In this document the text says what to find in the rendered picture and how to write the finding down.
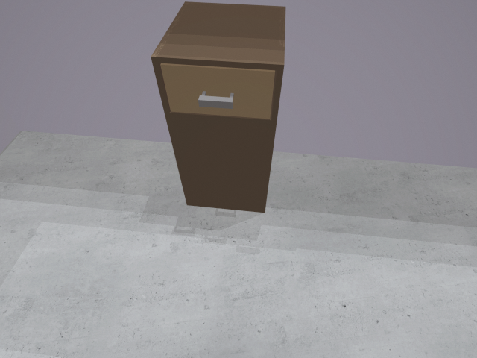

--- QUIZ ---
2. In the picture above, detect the drawer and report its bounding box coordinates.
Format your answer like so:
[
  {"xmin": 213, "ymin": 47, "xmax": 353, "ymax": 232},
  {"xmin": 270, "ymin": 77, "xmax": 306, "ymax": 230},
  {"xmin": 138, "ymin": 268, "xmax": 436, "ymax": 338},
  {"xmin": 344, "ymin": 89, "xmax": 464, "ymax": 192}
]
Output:
[{"xmin": 160, "ymin": 63, "xmax": 275, "ymax": 119}]

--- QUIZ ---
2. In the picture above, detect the handle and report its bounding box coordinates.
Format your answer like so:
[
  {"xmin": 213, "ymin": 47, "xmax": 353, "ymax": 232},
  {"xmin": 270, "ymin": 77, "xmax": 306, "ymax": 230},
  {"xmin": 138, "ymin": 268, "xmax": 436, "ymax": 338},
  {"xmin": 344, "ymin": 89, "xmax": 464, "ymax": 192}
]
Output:
[{"xmin": 198, "ymin": 91, "xmax": 234, "ymax": 109}]

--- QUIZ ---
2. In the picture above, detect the cabinet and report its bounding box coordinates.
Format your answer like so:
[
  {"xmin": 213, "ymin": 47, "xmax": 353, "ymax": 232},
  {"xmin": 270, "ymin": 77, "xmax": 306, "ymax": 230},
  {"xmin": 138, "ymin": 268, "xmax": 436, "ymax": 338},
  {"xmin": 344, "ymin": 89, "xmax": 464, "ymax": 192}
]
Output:
[{"xmin": 151, "ymin": 1, "xmax": 285, "ymax": 213}]

